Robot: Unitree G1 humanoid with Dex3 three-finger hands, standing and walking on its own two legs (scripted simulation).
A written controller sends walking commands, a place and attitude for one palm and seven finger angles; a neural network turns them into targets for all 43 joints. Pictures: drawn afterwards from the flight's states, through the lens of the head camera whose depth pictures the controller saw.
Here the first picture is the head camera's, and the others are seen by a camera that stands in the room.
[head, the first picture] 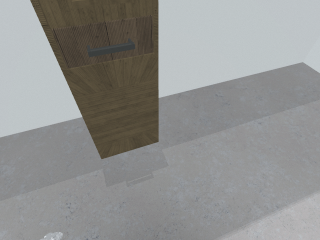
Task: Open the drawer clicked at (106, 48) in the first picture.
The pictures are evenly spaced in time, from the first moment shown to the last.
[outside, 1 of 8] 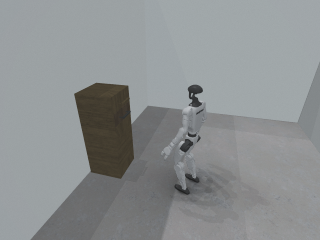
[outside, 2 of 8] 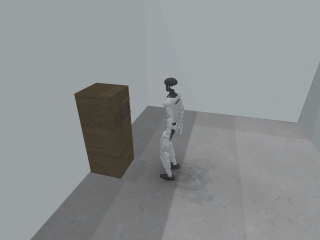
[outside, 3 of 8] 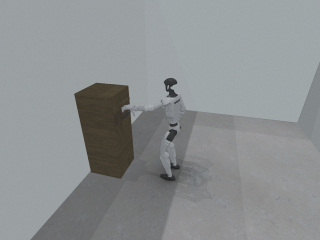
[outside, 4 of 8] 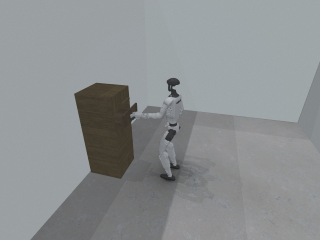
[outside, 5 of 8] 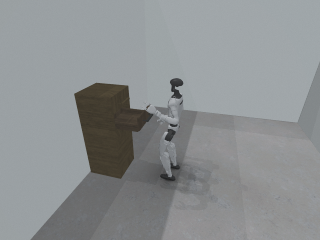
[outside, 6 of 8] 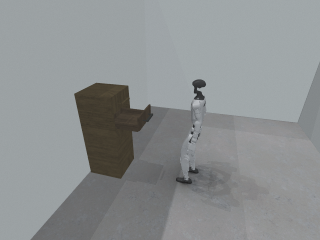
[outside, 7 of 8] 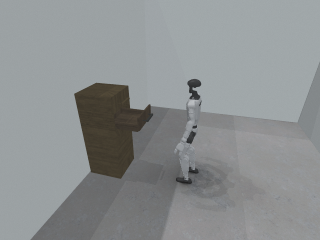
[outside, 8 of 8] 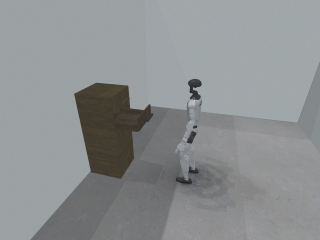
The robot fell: no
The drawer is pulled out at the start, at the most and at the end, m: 0.00 0.30 0.29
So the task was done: yes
